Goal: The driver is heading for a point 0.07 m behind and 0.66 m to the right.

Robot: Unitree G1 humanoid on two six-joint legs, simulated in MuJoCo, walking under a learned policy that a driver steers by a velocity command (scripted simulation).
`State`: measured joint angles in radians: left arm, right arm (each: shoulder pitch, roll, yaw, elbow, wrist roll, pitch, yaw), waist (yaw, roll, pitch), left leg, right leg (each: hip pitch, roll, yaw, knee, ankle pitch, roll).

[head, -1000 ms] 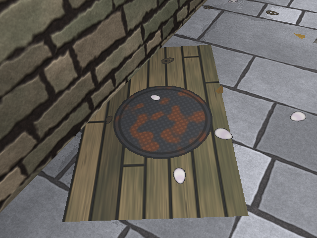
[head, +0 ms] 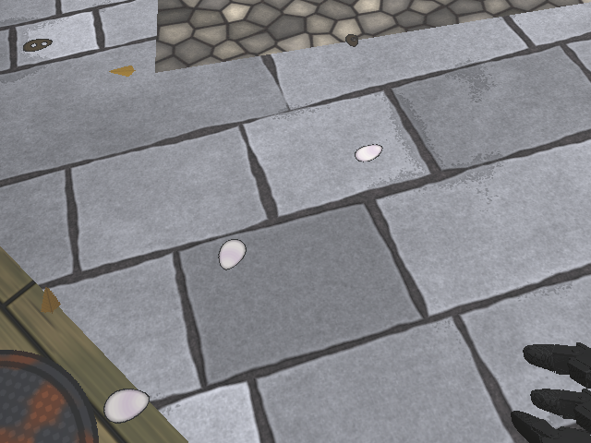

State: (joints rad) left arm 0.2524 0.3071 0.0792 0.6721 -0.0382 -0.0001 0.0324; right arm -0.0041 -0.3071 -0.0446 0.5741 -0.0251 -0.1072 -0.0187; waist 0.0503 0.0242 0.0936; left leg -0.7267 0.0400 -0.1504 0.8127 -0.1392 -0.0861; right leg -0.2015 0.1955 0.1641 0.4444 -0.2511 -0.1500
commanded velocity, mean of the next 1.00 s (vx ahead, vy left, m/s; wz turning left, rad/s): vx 0.26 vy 0.00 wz -1.00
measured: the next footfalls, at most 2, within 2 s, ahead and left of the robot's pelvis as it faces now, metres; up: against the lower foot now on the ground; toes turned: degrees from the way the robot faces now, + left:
left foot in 0.12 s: +0.32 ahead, +0.09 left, +0.00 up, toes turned -17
right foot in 0.54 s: +0.13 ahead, -0.11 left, +0.00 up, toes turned -35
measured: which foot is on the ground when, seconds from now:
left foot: up 0.00-0.10, down 0.12-0.54, up 0.56-0.96, down 0.98-1.00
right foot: down 0.00-0.12, up 0.14-0.52, down 0.54-0.96, up 0.98-1.00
